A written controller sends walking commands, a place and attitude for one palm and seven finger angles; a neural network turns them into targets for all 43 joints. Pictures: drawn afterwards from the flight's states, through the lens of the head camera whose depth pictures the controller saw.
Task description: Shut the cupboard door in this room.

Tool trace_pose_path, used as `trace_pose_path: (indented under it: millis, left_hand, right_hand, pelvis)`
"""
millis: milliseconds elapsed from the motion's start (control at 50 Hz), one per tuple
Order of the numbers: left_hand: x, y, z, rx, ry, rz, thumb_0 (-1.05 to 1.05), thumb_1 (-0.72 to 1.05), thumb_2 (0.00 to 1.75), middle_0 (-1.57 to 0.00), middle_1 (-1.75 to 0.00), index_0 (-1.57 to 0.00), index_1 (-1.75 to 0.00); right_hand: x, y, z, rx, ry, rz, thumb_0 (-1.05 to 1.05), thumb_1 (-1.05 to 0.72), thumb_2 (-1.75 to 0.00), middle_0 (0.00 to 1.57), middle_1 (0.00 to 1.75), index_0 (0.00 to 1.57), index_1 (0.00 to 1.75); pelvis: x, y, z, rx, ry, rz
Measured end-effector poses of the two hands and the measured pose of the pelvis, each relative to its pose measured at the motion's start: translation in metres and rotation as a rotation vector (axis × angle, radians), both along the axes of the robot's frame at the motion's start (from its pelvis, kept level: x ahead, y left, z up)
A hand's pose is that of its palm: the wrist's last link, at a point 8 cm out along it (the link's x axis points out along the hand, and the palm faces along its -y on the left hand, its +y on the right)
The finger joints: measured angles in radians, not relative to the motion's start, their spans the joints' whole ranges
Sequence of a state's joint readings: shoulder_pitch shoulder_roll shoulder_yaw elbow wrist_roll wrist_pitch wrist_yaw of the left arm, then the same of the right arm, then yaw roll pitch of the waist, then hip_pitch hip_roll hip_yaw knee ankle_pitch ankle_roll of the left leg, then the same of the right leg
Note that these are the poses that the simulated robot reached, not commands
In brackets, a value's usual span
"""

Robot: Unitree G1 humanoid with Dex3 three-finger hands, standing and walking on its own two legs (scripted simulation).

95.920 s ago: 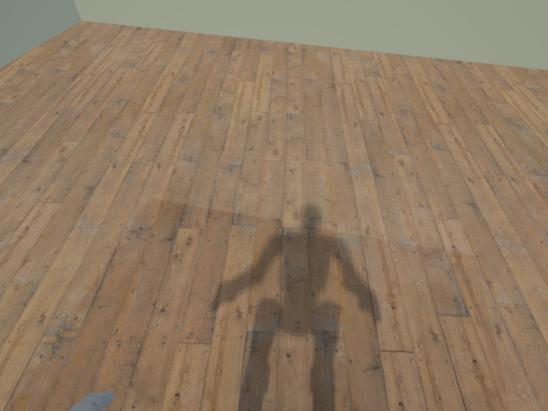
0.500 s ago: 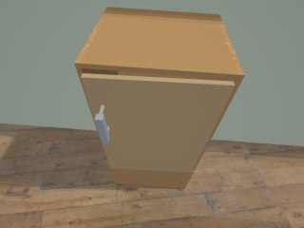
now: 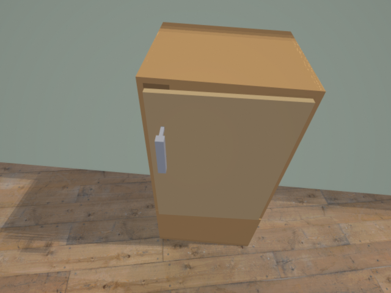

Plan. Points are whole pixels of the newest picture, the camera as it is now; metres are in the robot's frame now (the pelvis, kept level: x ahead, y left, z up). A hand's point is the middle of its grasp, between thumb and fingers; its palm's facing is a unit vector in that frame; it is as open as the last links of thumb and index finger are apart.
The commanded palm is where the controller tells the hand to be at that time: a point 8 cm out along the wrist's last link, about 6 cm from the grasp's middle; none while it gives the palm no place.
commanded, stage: come to a stop and stand still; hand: left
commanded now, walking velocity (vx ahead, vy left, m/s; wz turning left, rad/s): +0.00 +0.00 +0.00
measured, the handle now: (162, 150) +0.49 +0.12 -0.01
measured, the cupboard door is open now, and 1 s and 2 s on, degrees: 2 2 2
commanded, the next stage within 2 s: look again from close up in 1.54 s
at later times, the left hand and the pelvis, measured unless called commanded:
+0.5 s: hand out of the picture -0.07 +0.24 -0.18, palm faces +0.03 -0.99 -0.13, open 7.4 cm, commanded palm none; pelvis -0.07 +0.07 +0.01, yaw -1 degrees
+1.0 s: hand out of the picture -0.15 +0.25 -0.17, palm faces +0.06 -0.99 -0.16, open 7.4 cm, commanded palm none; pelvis -0.11 +0.09 +0.01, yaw +1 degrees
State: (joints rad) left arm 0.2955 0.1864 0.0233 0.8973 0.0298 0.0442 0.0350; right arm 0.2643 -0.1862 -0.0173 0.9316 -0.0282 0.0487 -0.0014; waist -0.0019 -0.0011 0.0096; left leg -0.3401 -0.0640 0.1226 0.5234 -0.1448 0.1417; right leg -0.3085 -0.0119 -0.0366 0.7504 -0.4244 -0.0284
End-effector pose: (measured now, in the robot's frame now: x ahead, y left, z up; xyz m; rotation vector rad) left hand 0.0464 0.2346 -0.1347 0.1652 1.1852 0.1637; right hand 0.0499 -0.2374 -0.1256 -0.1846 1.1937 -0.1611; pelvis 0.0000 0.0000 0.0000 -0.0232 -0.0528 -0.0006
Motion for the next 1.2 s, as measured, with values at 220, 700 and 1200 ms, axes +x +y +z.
trace_pose_path:
  millis: [220, 700, 1200]
  left_hand:
    - [-0.131, 0.01, 0.001, -0.016, 0.216, 0.089, 0.01, 0.9, 0.9, -0.19, -0.3, -0.2, -0.3]
    - [-0.113, 0.075, -0.007, -0.066, 0.116, -0.016, 0.01, 0.91, 0.9, -0.19, -0.3, -0.2, -0.3]
    - [-0.251, 0.039, 0.001, -0.098, 0.342, 0.112, 0.01, 0.9, 0.9, -0.19, -0.3, -0.2, -0.3]
  right_hand:
    - [-0.046, 0.022, 0.006, 0.016, 0.039, -0.022, 0.01, -0.91, -0.9, 0.2, 0.3, 0.2, 0.3]
    - [-0.153, 0.111, 0.006, 0.014, 0.155, -0.085, 0.01, -0.92, -0.9, 0.2, 0.3, 0.2, 0.3]
    - [-0.15, 0.092, 0.001, 0.026, 0.154, -0.003, 0.01, -0.91, -0.9, 0.2, 0.3, 0.2, 0.3]
  pelvis:
    - [-0.036, 0.019, 0.01, -0.005, 0.017, 0.004]
    - [-0.09, 0.091, 0.013, 0.008, 0.028, -0.016]
    - [-0.115, 0.079, 0.015, 0.009, 0.028, 0.026]
